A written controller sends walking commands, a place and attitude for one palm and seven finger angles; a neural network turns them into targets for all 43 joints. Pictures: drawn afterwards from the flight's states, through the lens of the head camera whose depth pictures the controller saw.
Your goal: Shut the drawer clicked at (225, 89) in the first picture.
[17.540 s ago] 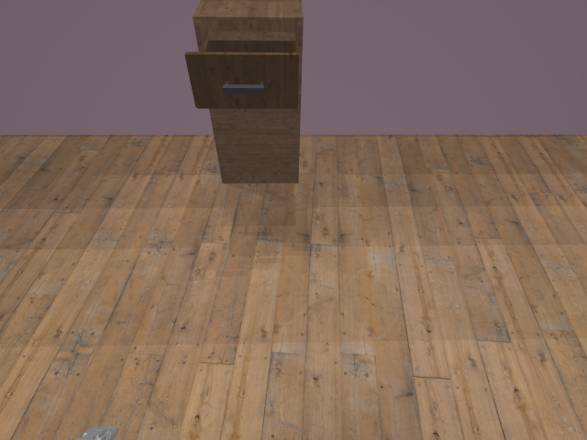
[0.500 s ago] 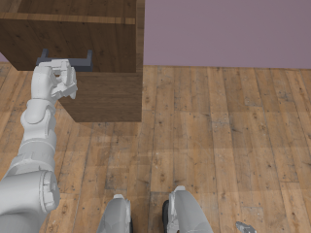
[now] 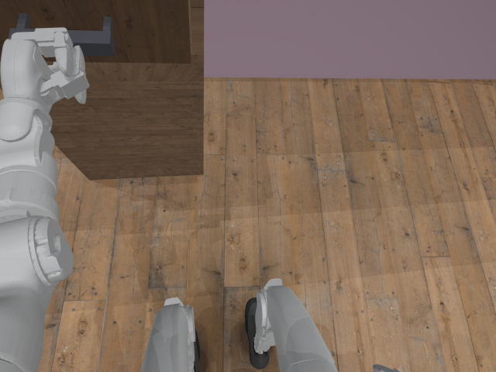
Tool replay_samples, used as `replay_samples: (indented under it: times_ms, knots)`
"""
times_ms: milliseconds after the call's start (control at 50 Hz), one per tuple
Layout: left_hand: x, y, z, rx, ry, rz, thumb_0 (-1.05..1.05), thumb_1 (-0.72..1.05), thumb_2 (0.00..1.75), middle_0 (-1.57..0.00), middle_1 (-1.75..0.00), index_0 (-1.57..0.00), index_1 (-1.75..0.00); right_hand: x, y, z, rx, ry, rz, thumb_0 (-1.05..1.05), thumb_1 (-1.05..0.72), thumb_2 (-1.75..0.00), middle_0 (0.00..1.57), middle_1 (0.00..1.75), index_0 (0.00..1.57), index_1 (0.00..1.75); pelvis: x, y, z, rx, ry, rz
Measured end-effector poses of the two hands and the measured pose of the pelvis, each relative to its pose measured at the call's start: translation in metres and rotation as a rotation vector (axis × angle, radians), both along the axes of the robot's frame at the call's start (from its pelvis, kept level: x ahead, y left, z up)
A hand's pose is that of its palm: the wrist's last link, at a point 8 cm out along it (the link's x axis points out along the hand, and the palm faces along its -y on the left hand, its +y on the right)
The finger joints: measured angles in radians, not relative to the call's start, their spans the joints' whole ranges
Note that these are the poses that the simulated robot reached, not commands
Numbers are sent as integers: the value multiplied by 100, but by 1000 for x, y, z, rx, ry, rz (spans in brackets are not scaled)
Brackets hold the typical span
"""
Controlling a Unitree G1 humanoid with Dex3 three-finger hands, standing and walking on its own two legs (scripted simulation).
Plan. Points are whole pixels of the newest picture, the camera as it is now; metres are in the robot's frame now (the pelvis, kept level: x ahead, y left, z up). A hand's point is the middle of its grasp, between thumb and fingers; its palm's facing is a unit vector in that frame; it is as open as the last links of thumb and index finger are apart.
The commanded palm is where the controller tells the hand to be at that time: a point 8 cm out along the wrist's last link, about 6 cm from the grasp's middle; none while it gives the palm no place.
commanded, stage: push the drawer shut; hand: left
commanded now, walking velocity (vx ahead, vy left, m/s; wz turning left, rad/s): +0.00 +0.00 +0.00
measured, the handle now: (65, 32) +0.62 +0.22 +0.05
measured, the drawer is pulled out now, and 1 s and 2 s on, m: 0.03 0.00 0.00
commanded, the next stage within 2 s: pull the fist back off the drawer in 0.56 s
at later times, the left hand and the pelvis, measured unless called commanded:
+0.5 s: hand (68, 54) +0.58 +0.21 +0.05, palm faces +0.00 -1.00 -0.05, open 3.1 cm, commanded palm +0.61 +0.21 +0.06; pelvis -0.01 +0.01 -0.01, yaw +0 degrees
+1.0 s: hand (67, 52) +0.58 +0.21 +0.05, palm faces +0.00 -1.00 -0.06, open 3.3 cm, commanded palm +0.58 +0.21 +0.06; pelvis -0.02 +0.01 -0.01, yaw -1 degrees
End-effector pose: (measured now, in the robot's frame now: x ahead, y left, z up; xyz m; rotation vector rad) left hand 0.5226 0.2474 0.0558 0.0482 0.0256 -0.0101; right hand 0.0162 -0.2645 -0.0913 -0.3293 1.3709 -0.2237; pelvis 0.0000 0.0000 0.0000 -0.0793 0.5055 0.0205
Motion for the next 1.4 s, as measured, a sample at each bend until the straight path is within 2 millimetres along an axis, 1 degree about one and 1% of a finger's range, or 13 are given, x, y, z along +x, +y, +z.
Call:
replay_samples:
  times_ms: [220,360,540,760,980,1080,1180,1320,1400]
  knots:
    - [29,4,1,-4,8,-8,-2,68,89,-139,-159,-140,-160,-29,11,3,-6,77,-42,1,-90,-90,21,30,20,30,0,5,-5,-17,35,-6]
    - [33,12,-1,-3,14,-3,-6,57,88,-139,-159,-140,-160,-42,18,4,1,134,-44,1,-90,-90,21,30,20,30,-1,7,-7,-25,48,2]
    - [35,17,0,2,20,11,-5,50,88,-139,-160,-140,-160,-48,19,6,-21,141,-31,1,-90,-90,21,30,20,30,-8,7,-11,-38,59,17]
    - [37,20,3,11,30,19,-4,46,88,-139,-160,-140,-160,-54,15,7,-46,120,-18,1,-90,-90,21,30,20,30,-16,6,-14,-43,69,20]
    - [35,17,3,9,28,8,-2,50,87,-139,-160,-140,-160,-61,19,6,-20,127,-27,1,-90,-90,21,30,20,30,-17,6,-14,-43,64,16]
    - [33,14,2,3,26,7,-2,55,87,-139,-160,-140,-160,-59,22,6,3,132,-36,1,-90,-90,21,30,20,30,-14,6,-11,-39,57,11]
    - [29,8,1,-4,24,7,-2,62,88,-139,-160,-140,-160,-52,24,6,25,122,-44,1,-90,-90,21,30,20,30,-8,7,-6,-32,50,2]
    - [24,-1,0,-18,22,7,-2,75,89,-139,-160,-140,-160,-29,24,9,48,82,-57,1,-90,-90,21,30,20,30,5,9,4,-19,29,-15]
    - [24,-3,-1,-17,22,7,-3,77,88,-140,-159,-140,-160,-13,22,10,50,60,-54,1,-90,-90,21,30,20,30,13,9,8,-14,21,-20]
